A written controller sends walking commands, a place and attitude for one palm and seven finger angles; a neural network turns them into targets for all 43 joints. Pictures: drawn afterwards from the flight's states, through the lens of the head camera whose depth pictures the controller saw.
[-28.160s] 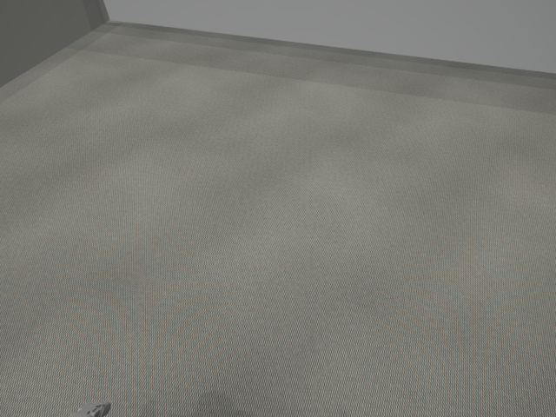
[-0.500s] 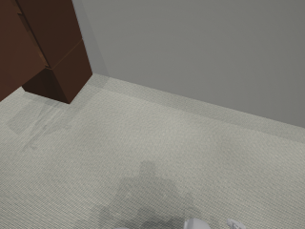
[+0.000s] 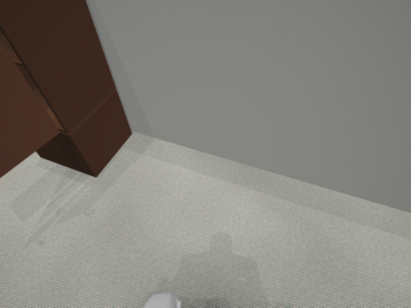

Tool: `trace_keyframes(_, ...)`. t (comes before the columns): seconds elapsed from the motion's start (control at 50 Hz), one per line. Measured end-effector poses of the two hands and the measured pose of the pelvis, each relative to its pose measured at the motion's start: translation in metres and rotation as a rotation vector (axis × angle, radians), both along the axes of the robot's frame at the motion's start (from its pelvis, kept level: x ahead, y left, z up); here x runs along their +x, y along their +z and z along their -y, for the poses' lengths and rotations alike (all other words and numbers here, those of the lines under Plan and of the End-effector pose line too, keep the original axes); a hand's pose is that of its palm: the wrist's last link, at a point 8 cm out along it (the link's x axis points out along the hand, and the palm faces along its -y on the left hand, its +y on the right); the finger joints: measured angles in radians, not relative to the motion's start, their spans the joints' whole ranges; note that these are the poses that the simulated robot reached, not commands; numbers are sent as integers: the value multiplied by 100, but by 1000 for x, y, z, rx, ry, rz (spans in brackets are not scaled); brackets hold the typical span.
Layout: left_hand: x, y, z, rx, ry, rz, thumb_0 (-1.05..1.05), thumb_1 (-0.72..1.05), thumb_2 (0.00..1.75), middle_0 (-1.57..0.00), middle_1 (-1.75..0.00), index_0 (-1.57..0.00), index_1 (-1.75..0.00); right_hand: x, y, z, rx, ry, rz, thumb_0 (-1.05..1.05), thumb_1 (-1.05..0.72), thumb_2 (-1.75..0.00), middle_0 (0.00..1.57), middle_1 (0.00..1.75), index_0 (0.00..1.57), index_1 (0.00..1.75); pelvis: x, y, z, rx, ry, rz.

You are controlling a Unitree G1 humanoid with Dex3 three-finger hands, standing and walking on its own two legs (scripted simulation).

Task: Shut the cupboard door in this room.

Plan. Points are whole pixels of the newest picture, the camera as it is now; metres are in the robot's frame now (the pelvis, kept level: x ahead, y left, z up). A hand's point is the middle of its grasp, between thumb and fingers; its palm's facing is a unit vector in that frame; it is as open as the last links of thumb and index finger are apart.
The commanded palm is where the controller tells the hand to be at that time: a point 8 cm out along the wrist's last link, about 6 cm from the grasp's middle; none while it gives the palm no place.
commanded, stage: walk to a spot facing it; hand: left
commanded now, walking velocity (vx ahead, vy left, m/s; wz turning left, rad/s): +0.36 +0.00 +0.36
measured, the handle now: out of the picture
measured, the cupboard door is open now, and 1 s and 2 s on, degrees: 82 82 82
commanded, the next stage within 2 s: turn to face it in 0.62 s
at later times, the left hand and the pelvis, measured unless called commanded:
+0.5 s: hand (100, 306) +0.16 +0.25 -0.17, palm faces +0.20 -0.97 -0.14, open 7.4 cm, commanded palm none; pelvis +0.20 +0.08 +0.01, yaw +8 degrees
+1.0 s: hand (138, 183) +0.47 +0.22 -0.16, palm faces +0.15 -0.97 -0.21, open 7.4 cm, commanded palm none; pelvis +0.39 +0.04 +0.00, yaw +10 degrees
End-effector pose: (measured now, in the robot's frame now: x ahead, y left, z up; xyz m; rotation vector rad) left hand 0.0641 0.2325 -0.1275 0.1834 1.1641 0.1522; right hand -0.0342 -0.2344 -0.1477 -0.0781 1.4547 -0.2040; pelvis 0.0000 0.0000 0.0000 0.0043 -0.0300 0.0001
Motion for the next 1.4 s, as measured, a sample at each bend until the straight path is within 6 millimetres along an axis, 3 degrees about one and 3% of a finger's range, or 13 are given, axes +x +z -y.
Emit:
trace_keyframes(0.16, -48, -5, -8, -29, 150, -221, 0, 92, 90, -20, -30, -20, -30, 153, 17, -10, -7, 154, 160, 1, -91, -90, 19, 29, 19, 30, 62, 8, -8, -18, 73, -16)
trace_keyframes(0.26, -62, -17, -10, -93, 249, -331, 1, 91, 90, -20, -30, -19, -30, 256, 21, -45, -14, 285, 250, 1, -91, -90, 19, 29, 19, 30, 105, 0, -31, -36, 113, -17)
trace_keyframes(0.34, -54, -33, -21, -143, 283, -414, 1, 91, 90, -20, -30, -20, -30, 323, 19, -78, -35, 338, 360, 0, -91, -90, 20, 30, 19, 30, 139, -14, -58, -30, 128, -10)
trace_keyframes(0.44, 19, -26, -50, -133, 252, -333, 1, 91, 90, -20, -30, -19, -30, 341, 28, -99, -36, 302, 353, 0, -91, -90, 20, 30, 20, 30, 174, -1, -76, -31, 128, 3)
trace_keyframes(0.62, 195, -8, -89, -74, 175, -68, 1, 91, 90, -20, -30, -19, -30, 331, 31, -82, -78, 189, 195, -2, -94, -90, 20, 30, 20, 30, 246, 11, -85, -5, 115, -4)
trace_keyframes(0.8, 349, -5, -73, -23, 31, 8, 1, 91, 90, -20, -30, -19, -30, 306, 5, -80, -5, 51, -67, 0, -91, -90, 20, 30, 20, 30, 331, -2, -65, 16, 80, -10)
trace_keyframes(0.88, 398, -10, -54, -1, 16, 72, 1, 91, 90, -20, -30, -19, -30, 317, -9, -73, 44, 37, -182, 0, -91, -90, 20, 30, 20, 30, 367, -15, -47, 20, 110, -8)
trace_keyframes(0.94, 403, -5, -43, -7, 49, 75, 0, 91, 90, -20, -30, -19, -30, 351, -10, -64, 52, 70, -175, 1, -91, -90, 20, 30, 20, 30, 379, -11, -41, 24, 142, 0)
trace_keyframes(1.0, 394, 0, -39, -5, 114, 46, 0, 91, 90, -20, -30, -20, -30, 401, -10, -55, 44, 122, -104, 1, -91, -90, 20, 30, 20, 30, 389, -4, -39, 23, 170, -3)
trace_keyframes(1.12, 379, 7, -59, 27, 213, 24, -1, 93, 90, -20, -30, -20, -30, 505, 0, -49, 8, 245, 85, 1, -91, -90, 20, 30, 20, 30, 405, 2, -42, 11, 240, -8)
trace_keyframes(1.22, 358, -5, -77, 8, 305, 12, 0, 92, 90, -20, -30, -20, -30, 577, 16, -64, -35, 366, 207, 0, -91, -90, 19, 30, 19, 30, 412, -1, -55, -7, 303, -3)
trace_keyframes(1.32, 325, -31, -102, -22, 400, -25, 0, 91, 90, -20, -30, -20, -30, 632, 25, -94, -86, 488, 322, 0, -91, -90, 19, 30, 19, 30, 414, -17, -76, -27, 363, -8)
trace_keyframes(1.4, 303, -28, -113, -22, 451, -90, 1, 91, 90, -20, -30, -20, -30, 646, 35, -114, -90, 548, 344, 0, -91, -90, 20, 30, 20, 30, 414, -10, -83, -34, 402, -12)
